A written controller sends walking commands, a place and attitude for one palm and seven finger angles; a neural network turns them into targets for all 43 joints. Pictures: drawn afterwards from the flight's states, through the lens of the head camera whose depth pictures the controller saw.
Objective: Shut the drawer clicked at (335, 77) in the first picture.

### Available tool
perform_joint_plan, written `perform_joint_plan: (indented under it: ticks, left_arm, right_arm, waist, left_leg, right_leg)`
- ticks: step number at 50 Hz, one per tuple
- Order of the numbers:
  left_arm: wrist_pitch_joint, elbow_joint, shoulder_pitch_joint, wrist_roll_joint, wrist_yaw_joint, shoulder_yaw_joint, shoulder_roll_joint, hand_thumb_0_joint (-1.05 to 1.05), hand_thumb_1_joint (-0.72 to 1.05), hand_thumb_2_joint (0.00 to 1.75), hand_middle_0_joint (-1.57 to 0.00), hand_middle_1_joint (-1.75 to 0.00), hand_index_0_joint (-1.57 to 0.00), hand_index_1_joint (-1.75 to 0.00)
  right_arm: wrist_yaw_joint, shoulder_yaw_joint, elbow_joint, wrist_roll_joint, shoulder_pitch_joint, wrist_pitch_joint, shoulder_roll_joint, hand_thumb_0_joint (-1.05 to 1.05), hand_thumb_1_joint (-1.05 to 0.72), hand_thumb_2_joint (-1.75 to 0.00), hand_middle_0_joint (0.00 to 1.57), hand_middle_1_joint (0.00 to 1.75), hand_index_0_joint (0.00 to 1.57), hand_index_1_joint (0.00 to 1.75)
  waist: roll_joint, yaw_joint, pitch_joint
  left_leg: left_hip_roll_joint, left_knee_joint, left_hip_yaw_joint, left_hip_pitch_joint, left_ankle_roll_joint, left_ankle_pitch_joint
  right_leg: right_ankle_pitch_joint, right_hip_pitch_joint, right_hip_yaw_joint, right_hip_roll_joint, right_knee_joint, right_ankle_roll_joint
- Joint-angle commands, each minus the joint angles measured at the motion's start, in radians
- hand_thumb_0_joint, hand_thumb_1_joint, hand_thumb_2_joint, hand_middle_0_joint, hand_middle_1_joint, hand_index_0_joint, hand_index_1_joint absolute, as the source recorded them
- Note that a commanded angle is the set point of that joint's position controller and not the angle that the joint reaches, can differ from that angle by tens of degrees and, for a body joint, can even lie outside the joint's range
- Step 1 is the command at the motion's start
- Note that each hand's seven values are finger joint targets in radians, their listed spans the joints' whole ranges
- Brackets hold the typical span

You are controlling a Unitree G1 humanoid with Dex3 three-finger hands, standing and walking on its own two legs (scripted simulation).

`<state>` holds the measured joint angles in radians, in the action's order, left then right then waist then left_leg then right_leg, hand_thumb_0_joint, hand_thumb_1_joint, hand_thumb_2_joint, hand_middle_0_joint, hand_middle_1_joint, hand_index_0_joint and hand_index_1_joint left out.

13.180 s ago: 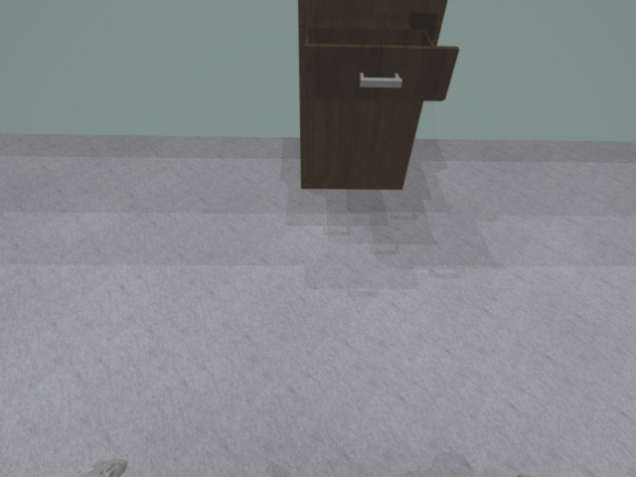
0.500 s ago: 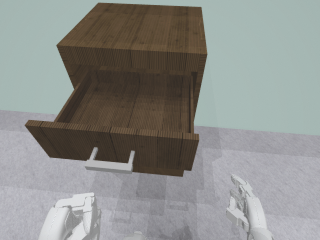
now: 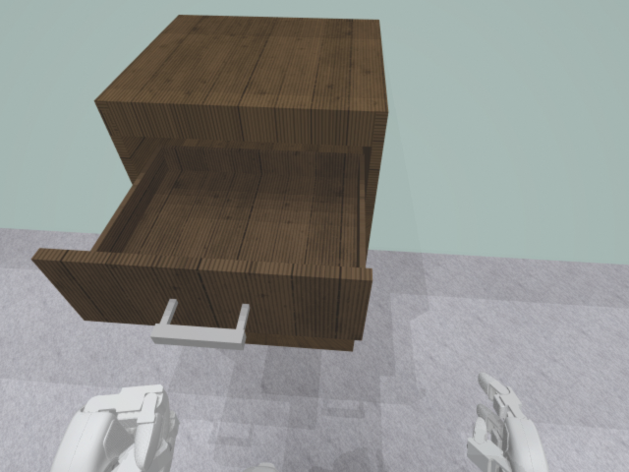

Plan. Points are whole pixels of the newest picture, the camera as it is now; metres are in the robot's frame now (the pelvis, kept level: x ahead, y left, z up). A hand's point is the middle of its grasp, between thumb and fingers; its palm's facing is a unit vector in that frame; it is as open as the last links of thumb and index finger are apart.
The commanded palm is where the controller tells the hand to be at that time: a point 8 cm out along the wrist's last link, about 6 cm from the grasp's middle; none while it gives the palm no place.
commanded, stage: raise the hand and make a fist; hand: left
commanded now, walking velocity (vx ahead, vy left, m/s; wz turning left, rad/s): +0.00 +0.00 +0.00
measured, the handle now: (203, 323) +0.32 +0.18 +0.00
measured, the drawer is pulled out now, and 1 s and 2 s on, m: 0.29 0.29 0.29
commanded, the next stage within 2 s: bring the fist close to the handle in 0.06 s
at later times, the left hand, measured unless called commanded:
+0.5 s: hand (178, 444) +0.15 +0.15 +0.07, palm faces -0.03 -1.00 -0.02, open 3.3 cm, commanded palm +0.12 +0.21 +0.07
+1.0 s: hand (210, 419) +0.19 +0.14 +0.02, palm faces -0.05 -1.00 -0.03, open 3.3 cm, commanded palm +0.16 +0.20 +0.02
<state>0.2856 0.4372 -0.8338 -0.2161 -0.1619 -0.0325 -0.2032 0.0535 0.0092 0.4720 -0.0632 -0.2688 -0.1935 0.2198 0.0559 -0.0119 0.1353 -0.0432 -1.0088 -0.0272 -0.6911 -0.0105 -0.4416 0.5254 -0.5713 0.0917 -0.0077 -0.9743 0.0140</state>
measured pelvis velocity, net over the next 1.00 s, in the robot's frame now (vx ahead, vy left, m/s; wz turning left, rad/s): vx -0.02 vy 0.01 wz -0.02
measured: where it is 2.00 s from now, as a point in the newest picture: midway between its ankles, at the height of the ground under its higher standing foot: outside the picture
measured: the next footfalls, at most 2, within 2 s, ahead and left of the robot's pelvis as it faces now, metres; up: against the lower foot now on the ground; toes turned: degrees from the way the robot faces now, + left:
none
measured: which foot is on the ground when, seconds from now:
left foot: down 0.00-1.00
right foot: down 0.00-1.00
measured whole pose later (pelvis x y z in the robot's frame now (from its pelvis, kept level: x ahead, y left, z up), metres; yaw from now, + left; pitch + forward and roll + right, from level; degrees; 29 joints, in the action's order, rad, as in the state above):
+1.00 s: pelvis -0.02 +0.01 -0.04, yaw -1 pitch +15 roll -3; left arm 0.39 0.19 -0.55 -0.15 -0.10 0.02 -0.17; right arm 0.03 -0.01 0.46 -0.02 -0.22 -0.14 0.22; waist 0.04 0.02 0.16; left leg -0.04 -1.22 -0.03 -0.99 0.00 -0.49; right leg 0.59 -0.87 0.09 -0.01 -1.19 0.01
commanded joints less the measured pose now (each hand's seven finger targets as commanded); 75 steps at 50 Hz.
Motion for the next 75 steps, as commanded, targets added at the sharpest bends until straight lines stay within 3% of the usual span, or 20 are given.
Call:
perform_joint_plan:
  ticks: [1,10,11,13,16,20,28,31,38,44,48,51,54,58,61,63,67,72,75]
  left_arm:
    - [0.087,0.207,-0.048,-0.020,-0.022,-0.069,-0.082,0.00,0.90,0.90,-1.40,-1.60,-1.40,-1.60]
    - [0.083,0.151,-0.058,-0.030,-0.043,-0.061,-0.047,0.00,0.90,0.90,-1.40,-1.60,-1.40,-1.60]
    - [0.085,0.120,-0.046,-0.024,-0.042,-0.084,-0.068,0.00,0.90,0.90,-1.40,-1.60,-1.40,-1.60]
    - [0.103,0.116,-0.031,-0.025,-0.056,-0.059,-0.046,0.00,0.90,0.90,-1.40,-1.60,-1.40,-1.60]
    - [0.134,0.109,0.022,-0.021,-0.063,-0.081,-0.075,0.00,0.90,0.90,-1.40,-1.60,-1.40,-1.60]
    - [0.169,0.132,0.058,-0.023,-0.068,-0.038,-0.044,0.00,0.90,0.90,-1.40,-1.60,-1.40,-1.60]
    - [0.135,0.041,0.104,0.009,-0.028,-0.001,-0.019,0.00,0.90,0.90,-1.40,-1.60,-1.40,-1.60]
    - [0.130,0.038,0.107,0.022,-0.002,-0.024,-0.039,0.00,0.90,0.90,-1.40,-1.60,-1.40,-1.60]
    - [0.168,0.028,0.183,0.039,0.045,0.021,-0.009,0.00,0.90,0.90,-1.40,-1.60,-1.40,-1.60]
    - [0.174,-0.023,0.261,0.052,0.053,0.015,-0.023,0.00,0.90,0.90,-1.40,-1.60,-1.40,-1.60]
    - [0.177,-0.015,0.312,0.051,0.059,0.023,-0.021,0.00,0.90,0.90,-1.40,-1.60,-1.40,-1.60]
    - [0.177,-0.047,0.297,0.048,0.067,-0.019,-0.045,0.00,0.90,0.90,-1.40,-1.60,-1.40,-1.60]
    - [0.175,-0.095,0.328,0.048,0.068,-0.013,-0.029,0.00,0.90,0.90,-1.40,-1.60,-1.40,-1.60]
    - [0.178,-0.132,0.408,0.058,0.067,0.005,-0.027,0.00,0.90,0.90,-1.40,-1.60,-1.40,-1.60]
    - [0.182,-0.084,0.364,0.050,0.067,-0.039,-0.068,0.00,0.90,0.90,-1.40,-1.60,-1.40,-1.60]
    - [0.180,-0.052,0.356,0.040,0.065,-0.041,-0.067,0.00,0.90,0.90,-1.40,-1.60,-1.40,-1.60]
    - [0.170,-0.073,0.332,0.036,0.070,-0.041,-0.050,0.00,0.90,0.90,-1.40,-1.60,-1.40,-1.60]
    - [0.154,-0.132,0.317,0.042,0.057,0.003,-0.012,0.00,0.90,0.90,-1.40,-1.60,-1.40,-1.60]
    - [0.171,-0.094,0.314,0.042,0.047,0.006,-0.019,0.00,0.90,0.90,-1.40,-1.60,-1.40,-1.60]
  right_arm:
    - [0.005,0.039,-0.177,0.000,0.133,-0.082,0.082,0.00,-0.90,-0.90,0.20,0.30,0.20,0.30]
    - [0.005,0.042,-0.168,0.003,0.141,-0.077,0.081,0.00,-0.90,-0.90,0.20,0.30,0.20,0.30]
    - [0.007,0.043,-0.157,0.006,0.146,-0.072,0.083,0.00,-0.90,-0.90,0.20,0.30,0.20,0.30]
    - [0.005,0.042,-0.159,0.008,0.137,-0.071,0.084,0.00,-0.90,-0.90,0.20,0.30,0.20,0.30]
    - [0.005,0.044,-0.149,0.014,0.133,-0.070,0.092,0.00,-0.90,-0.90,0.20,0.30,0.20,0.30]
    - [-0.005,0.044,-0.157,0.019,0.122,-0.077,0.092,0.00,-0.90,-0.90,0.20,0.30,0.20,0.30]
    - [-0.008,0.043,-0.174,0.024,0.138,-0.043,0.100,0.00,-0.90,-0.90,0.20,0.30,0.20,0.30]
    - [-0.006,0.046,-0.182,0.027,0.141,-0.028,0.100,0.00,-0.90,-0.90,0.20,0.30,0.20,0.30]
    - [-0.011,0.039,-0.189,0.038,0.129,-0.014,0.102,0.00,-0.90,-0.90,0.20,0.30,0.20,0.30]
    - [-0.012,0.035,-0.186,0.042,0.126,-0.003,0.114,0.00,-0.90,-0.90,0.20,0.30,0.20,0.30]
    - [-0.010,0.035,-0.185,0.045,0.117,0.000,0.116,0.00,-0.90,-0.90,0.20,0.30,0.20,0.30]
    - [-0.010,0.039,-0.173,0.047,0.118,0.008,0.114,0.00,-0.90,-0.90,0.20,0.30,0.20,0.30]
    - [-0.014,0.038,-0.169,0.048,0.116,0.017,0.116,0.00,-0.90,-0.90,0.20,0.30,0.20,0.30]
    - [-0.014,0.034,-0.161,0.053,0.110,0.021,0.124,0.00,-0.90,-0.90,0.20,0.30,0.20,0.30]
    - [-0.014,0.039,-0.170,0.053,0.108,0.026,0.125,0.00,-0.90,-0.90,0.20,0.30,0.20,0.30]
    - [-0.015,0.040,-0.174,0.050,0.100,0.031,0.119,0.00,-0.90,-0.90,0.20,0.30,0.20,0.30]
    - [-0.016,0.040,-0.163,0.047,0.104,0.040,0.112,0.00,-0.90,-0.90,0.20,0.30,0.20,0.30]
    - [-0.017,0.042,-0.164,0.046,0.104,0.048,0.121,0.00,-0.90,-0.90,0.20,0.30,0.20,0.30]
    - [-0.016,0.044,-0.172,0.048,0.103,0.045,0.120,0.00,-0.90,-0.90,0.20,0.30,0.20,0.30]
  waist:
    - [-0.042,-0.005,0.040]
    - [-0.093,0.002,0.019]
    - [-0.097,0.002,0.003]
    - [-0.071,0.009,0.009]
    - [-0.058,0.012,0.031]
    - [-0.015,0.018,0.100]
    - [-0.045,0.026,0.081]
    - [-0.041,0.008,0.118]
    - [-0.039,0.027,0.132]
    - [-0.030,0.038,0.147]
    - [-0.021,0.042,0.198]
    - [-0.032,0.029,0.219]
    - [-0.053,0.041,0.203]
    - [-0.030,0.059,0.188]
    - [-0.017,0.029,0.276]
    - [-0.013,0.028,0.305]
    - [-0.005,0.032,0.271]
    - [-0.058,0.056,0.208]
    - [-0.045,0.050,0.237]
  left_leg:
    - [0.038,0.143,0.005,0.100,0.047,0.151]
    - [0.041,0.145,0.006,0.096,0.046,0.174]
    - [0.042,0.135,0.005,0.082,0.046,0.173]
    - [0.044,0.129,0.007,0.082,0.045,0.173]
    - [0.044,0.111,0.005,0.071,0.047,0.173]
    - [0.044,0.090,0.003,0.082,0.048,0.191]
    - [0.039,0.075,-0.007,0.009,0.042,0.108]
    - [0.034,0.071,-0.007,0.000,0.041,0.118]
    - [0.032,0.030,-0.011,-0.054,0.038,0.068]
    - [0.032,-0.007,-0.010,-0.103,0.037,0.021]
    - [0.029,-0.026,-0.012,-0.096,0.038,0.049]
    - [0.028,-0.039,-0.009,-0.108,0.036,0.078]
    - [0.029,-0.056,-0.008,-0.136,0.034,0.075]
    - [0.028,-0.080,-0.010,-0.161,0.036,0.052]
    - [0.029,-0.074,-0.005,-0.127,0.038,0.112]
    - [0.029,-0.072,0.002,-0.099,0.038,0.154]
    - [0.028,-0.068,0.002,-0.096,0.036,0.177]
    - [0.028,-0.068,-0.006,-0.131,0.037,0.130]
    - [0.027,-0.070,-0.006,-0.113,0.037,0.147]
  right_leg:
    - [-0.174,-0.005,-0.058,0.007,0.211,0.000]
    - [-0.235,-0.008,-0.047,0.010,0.201,-0.008]
    - [-0.235,-0.011,-0.058,0.010,0.208,-0.007]
    - [-0.235,-0.031,-0.051,0.011,0.193,-0.007]
    - [-0.226,-0.045,-0.053,0.014,0.179,-0.004]
    - [-0.237,-0.068,-0.037,0.016,0.135,-0.001]
    - [-0.136,-0.136,-0.026,0.018,0.099,0.001]
    - [-0.141,-0.138,-0.018,0.022,0.071,0.005]
    - [-0.076,-0.210,-0.020,0.021,0.031,0.006]
    - [-0.022,-0.256,-0.037,0.018,0.014,0.008]
    - [-0.058,-0.265,-0.034,0.019,-0.010,0.008]
    - [-0.090,-0.254,-0.033,0.023,-0.023,0.010]
    - [-0.094,-0.269,-0.036,0.021,-0.031,0.008]
    - [-0.071,-0.316,-0.041,0.019,-0.043,0.008]
    - [-0.132,-0.253,-0.044,0.020,-0.050,0.013]
    - [-0.191,-0.229,-0.044,0.018,-0.048,0.010]
    - [-0.223,-0.227,-0.036,0.021,-0.047,0.010]
    - [-0.181,-0.258,-0.030,0.022,-0.036,0.003]
    - [-0.196,-0.256,-0.028,0.020,-0.049,0.005]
